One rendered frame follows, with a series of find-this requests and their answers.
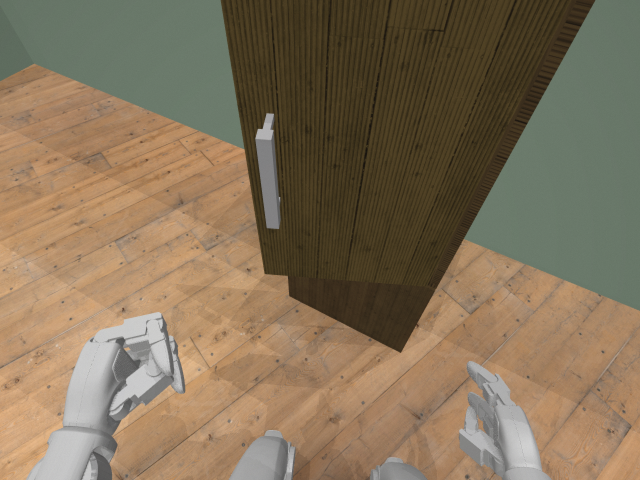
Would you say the robot left shin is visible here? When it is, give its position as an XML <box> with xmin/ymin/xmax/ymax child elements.
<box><xmin>264</xmin><ymin>430</ymin><xmax>284</xmax><ymax>439</ymax></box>

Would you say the cupboard door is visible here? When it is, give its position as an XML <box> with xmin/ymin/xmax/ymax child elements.
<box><xmin>221</xmin><ymin>0</ymin><xmax>571</xmax><ymax>287</ymax></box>

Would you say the robot left thigh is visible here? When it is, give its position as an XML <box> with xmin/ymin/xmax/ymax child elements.
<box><xmin>229</xmin><ymin>436</ymin><xmax>296</xmax><ymax>480</ymax></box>

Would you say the robot left hand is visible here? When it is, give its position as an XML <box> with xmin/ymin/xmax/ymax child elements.
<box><xmin>62</xmin><ymin>312</ymin><xmax>185</xmax><ymax>436</ymax></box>

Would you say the handle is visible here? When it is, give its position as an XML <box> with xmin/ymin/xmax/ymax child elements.
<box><xmin>255</xmin><ymin>113</ymin><xmax>281</xmax><ymax>229</ymax></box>

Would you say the robot left forearm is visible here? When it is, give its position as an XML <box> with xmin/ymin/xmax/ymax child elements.
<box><xmin>26</xmin><ymin>427</ymin><xmax>118</xmax><ymax>480</ymax></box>

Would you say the robot right hand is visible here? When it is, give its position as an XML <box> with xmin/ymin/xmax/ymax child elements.
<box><xmin>459</xmin><ymin>361</ymin><xmax>543</xmax><ymax>479</ymax></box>

